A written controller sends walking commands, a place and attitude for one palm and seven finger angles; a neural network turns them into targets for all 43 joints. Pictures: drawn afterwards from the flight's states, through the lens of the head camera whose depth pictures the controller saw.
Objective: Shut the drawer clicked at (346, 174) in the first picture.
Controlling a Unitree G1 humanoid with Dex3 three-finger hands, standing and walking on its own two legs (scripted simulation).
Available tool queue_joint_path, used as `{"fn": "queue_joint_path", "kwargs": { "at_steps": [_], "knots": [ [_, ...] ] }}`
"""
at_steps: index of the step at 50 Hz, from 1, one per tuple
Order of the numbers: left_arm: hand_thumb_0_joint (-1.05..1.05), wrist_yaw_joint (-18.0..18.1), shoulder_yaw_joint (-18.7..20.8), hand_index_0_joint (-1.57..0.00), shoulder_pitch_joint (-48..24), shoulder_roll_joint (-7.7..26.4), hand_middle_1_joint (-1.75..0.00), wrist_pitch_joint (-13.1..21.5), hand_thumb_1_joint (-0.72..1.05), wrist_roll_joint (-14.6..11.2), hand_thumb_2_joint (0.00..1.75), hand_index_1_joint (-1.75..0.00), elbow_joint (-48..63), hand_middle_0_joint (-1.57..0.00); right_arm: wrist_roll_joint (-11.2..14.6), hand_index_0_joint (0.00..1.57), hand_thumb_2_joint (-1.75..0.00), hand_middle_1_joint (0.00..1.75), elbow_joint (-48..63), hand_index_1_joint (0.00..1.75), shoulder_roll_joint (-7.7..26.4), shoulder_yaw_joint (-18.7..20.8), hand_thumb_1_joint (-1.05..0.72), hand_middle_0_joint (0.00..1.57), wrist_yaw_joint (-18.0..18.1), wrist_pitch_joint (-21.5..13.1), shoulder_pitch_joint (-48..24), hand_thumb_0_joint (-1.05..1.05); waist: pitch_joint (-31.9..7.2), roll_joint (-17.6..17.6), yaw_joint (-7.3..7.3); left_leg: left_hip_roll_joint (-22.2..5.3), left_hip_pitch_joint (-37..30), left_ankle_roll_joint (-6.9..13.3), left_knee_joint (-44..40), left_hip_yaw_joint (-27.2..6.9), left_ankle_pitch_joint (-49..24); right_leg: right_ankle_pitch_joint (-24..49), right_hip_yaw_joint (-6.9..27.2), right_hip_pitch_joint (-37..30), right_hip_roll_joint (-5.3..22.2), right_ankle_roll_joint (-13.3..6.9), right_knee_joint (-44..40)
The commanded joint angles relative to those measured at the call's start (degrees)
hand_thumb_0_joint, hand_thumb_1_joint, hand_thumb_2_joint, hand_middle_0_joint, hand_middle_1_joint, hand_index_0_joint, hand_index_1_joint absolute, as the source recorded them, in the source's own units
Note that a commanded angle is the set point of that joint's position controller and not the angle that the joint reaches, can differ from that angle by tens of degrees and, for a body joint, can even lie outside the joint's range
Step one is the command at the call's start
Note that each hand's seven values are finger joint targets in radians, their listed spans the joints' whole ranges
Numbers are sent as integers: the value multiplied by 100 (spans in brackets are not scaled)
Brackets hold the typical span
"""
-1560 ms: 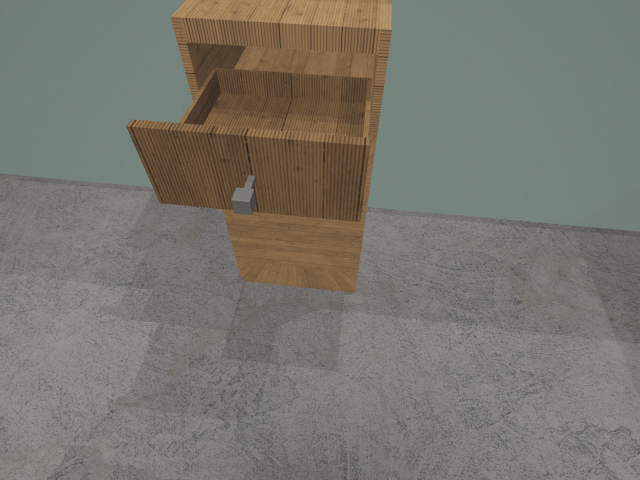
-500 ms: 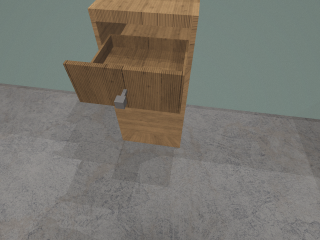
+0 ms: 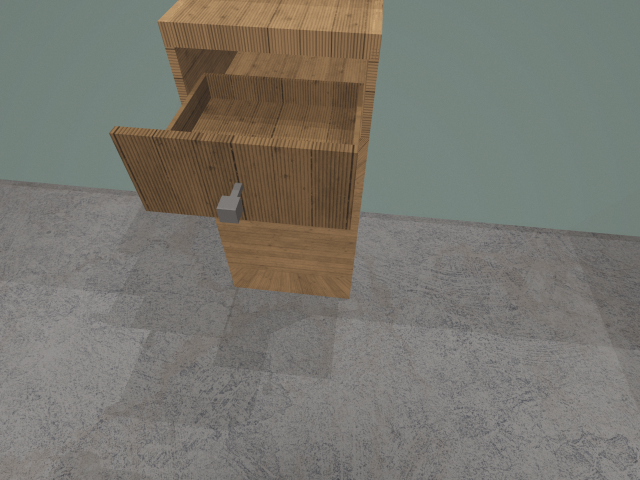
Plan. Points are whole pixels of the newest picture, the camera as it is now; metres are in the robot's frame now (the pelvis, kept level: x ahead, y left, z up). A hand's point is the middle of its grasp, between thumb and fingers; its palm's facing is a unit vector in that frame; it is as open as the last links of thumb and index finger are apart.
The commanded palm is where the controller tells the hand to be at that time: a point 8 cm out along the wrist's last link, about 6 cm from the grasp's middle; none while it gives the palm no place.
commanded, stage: take the last steps up to it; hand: left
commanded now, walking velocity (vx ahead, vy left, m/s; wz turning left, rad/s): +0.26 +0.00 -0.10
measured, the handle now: (233, 201) +0.51 +0.18 +0.03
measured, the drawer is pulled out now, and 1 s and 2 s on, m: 0.30 0.30 0.30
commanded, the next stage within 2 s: come to a stop and stand still in 0.48 s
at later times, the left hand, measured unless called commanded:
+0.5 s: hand out of the picture +0.05 +0.16 -0.19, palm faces +0.08 -0.99 -0.15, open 7.4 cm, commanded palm none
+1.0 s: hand (240, 376) +0.30 +0.15 -0.17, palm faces +0.01 -0.97 -0.23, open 7.3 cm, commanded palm none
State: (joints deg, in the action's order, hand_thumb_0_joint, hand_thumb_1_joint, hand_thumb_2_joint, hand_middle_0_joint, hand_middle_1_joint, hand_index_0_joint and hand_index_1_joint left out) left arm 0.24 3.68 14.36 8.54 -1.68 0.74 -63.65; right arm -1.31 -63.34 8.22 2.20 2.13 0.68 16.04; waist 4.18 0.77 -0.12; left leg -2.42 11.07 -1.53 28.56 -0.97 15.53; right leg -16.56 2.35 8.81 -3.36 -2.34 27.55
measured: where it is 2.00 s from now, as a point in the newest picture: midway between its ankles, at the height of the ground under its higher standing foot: outside the picture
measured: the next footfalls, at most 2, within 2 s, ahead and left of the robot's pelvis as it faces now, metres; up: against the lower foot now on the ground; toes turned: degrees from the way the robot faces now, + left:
left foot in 0.50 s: +0.23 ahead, +0.12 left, +0.00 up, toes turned +4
right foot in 0.74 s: +0.12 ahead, -0.14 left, +0.00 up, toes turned +0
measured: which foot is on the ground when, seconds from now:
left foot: down 0.00-0.24, up 0.26-0.48, down 0.50-1.00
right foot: down 0.00-0.50, up 0.52-0.72, down 0.74-1.00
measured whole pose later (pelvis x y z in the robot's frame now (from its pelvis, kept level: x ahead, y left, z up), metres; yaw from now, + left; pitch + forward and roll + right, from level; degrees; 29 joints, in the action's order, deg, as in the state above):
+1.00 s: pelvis +0.19 -0.02 -0.01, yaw -1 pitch -2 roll +1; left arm 1.7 3.6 4.1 8.9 -1.1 1.0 -57.3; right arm -0.2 -60.4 11.2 3.6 2.0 2.8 13.1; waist 8.0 0.7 -1.9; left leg -2.8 14.2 -2.1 33.7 3.2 17.2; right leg -18.5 -3.4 12.7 1.7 -1.2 33.3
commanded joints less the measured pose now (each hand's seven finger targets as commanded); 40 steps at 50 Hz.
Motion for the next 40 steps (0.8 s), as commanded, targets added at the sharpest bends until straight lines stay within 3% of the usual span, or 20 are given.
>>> {"fn": "queue_joint_path", "kwargs": {
  "at_steps": [1,7,9,11,12,13,15,18,22,23,24,25,26,29,32,34,35,36,37,40],
  "knots": [
    [0,-1,165,-20,211,727,-30,135,90,33,90,-30,319,-20,-51,20,-90,30,199,30,546,134,-90,20,-4,-98,391,0,630,-33,-1,-244,421,381,-691,-344,1298,-1580,739,775,567,-315,-777],
    [0,-30,106,-20,227,431,-30,304,90,30,90,-30,334,-20,-21,20,-90,30,62,30,740,197,-90,20,41,-241,838,0,228,695,-77,-1041,-417,887,-988,-1238,297,-12,-80,1035,222,-201,633],
    [0,-28,98,-20,312,404,-30,333,90,18,90,-30,311,-20,-23,20,-90,30,73,30,755,193,-90,20,55,-245,821,0,195,643,14,-1007,-234,886,-689,-1069,-417,152,-138,694,258,-209,471],
    [0,20,197,-20,986,689,-30,373,90,44,90,-30,67,-20,44,20,-90,30,257,30,505,131,-90,20,47,-260,382,0,9,-375,339,-146,1044,404,749,149,-587,1273,825,-917,929,-481,-368],
    [0,88,308,-20,1642,1029,-30,381,90,43,90,-30,-119,-20,56,20,-90,30,510,30,249,92,-90,20,21,-272,-43,0,29,-1759,575,303,2190,172,1915,698,792,2689,1928,-1841,1748,-843,-865],
    [0,129,246,-20,1850,952,-30,374,90,37,90,-30,-214,-20,39,20,-90,30,597,30,487,139,-90,20,35,-251,-473,0,291,-1562,672,135,2750,145,2853,348,1889,3980,2290,-1936,2180,-1245,-774],
    [0,211,212,-20,1595,806,-30,353,90,68,90,-30,-128,-20,54,20,-90,30,644,30,351,169,-90,20,1,-250,-634,0,312,-712,488,-112,3031,147,3091,172,1830,4388,1784,-2074,2088,-1432,-546],
    [0,216,171,-20,1231,742,-30,394,90,79,90,-30,20,-20,64,20,-90,30,759,30,139,127,-90,20,-134,-203,-846,0,285,-683,308,-159,2358,149,2212,322,1173,3605,1277,-1297,1783,-1156,-838],
    [0,145,160,-20,674,740,-30,448,90,21,90,-30,110,-20,39,20,-90,30,516,30,155,131,-90,20,-148,-268,-135,0,104,-665,-260,254,169,191,486,816,-344,3436,495,-79,1152,-606,-341],
    [0,134,148,-20,629,667,-30,436,90,-20,90,-30,148,-20,20,20,-90,30,341,30,369,148,-90,20,-82,-303,478,0,-197,-274,-511,200,-844,283,17,629,-699,3278,342,359,973,-460,393],
    [0,106,130,-20,762,483,-30,421,90,-50,90,-30,251,-20,-64,20,-90,30,200,30,929,274,-90,20,-8,-359,1111,0,-766,785,-700,-985,-1959,814,-202,-954,-1103,1744,23,1366,419,-149,1738],
    [0,73,63,-20,771,350,-30,443,90,-80,90,-30,402,-20,-95,20,-90,30,157,30,1367,338,-90,20,30,-335,1578,0,-1061,1678,-764,-2328,-2112,1549,-1050,-2541,-1551,-1657,-414,1934,-71,19,3514],
    [0,86,67,-20,655,350,-30,433,90,-1,90,-30,525,-20,-78,20,-90,30,269,30,1450,336,-90,20,1,-244,1241,0,-599,775,-642,-2524,-1125,1778,-1277,-2585,-464,-2030,-62,2077,160,-62,4192],
    [0,1,71,-20,216,259,-30,308,90,42,90,-30,623,-20,-79,20,-90,30,603,30,828,132,-90,20,6,-306,140,0,421,820,-146,-1842,520,1248,-1693,-1526,-54,-1126,15,2061,835,61,3701],
    [0,-5,-28,-20,514,61,-30,203,90,6,90,-30,444,-20,-77,20,-90,30,648,30,842,72,-90,20,80,-283,-302,0,-294,583,72,-1352,410,963,-1055,-431,-2126,-896,-418,656,643,227,1565],
    [0,18,-3,-20,923,213,-30,182,90,43,90,-30,287,-20,9,20,-90,30,629,30,899,110,-90,20,88,-179,-456,0,-559,309,265,-1007,492,712,-502,-106,-1530,267,-629,-11,468,282,371],
    [0,53,36,-20,850,444,-30,189,90,85,90,-30,334,-20,64,20,-90,30,630,30,735,141,-90,20,65,-128,-406,0,-352,-115,217,-635,667,423,-234,67,-768,708,-162,41,627,208,-254],
    [0,80,56,-20,573,767,-30,205,90,105,90,-30,445,-20,105,20,-90,30,647,30,560,108,-90,20,14,-67,-329,0,-149,-666,98,-179,726,139,38,381,87,927,613,398,1283,-57,-705],
    [0,80,77,-20,204,1037,-30,179,90,101,90,-30,561,-20,97,20,-90,30,604,30,421,92,-90,20,-49,-11,-143,0,-105,-541,-76,17,343,42,64,444,223,995,835,831,1705,-315,-854],
    [0,134,93,-20,-228,1042,-30,176,90,57,90,-30,618,-20,68,20,-90,30,422,30,469,139,-90,20,-26,61,72,0,-315,-1017,-112,-57,-14,40,475,435,-576,3074,449,510,1548,-342,-399]
  ]
}}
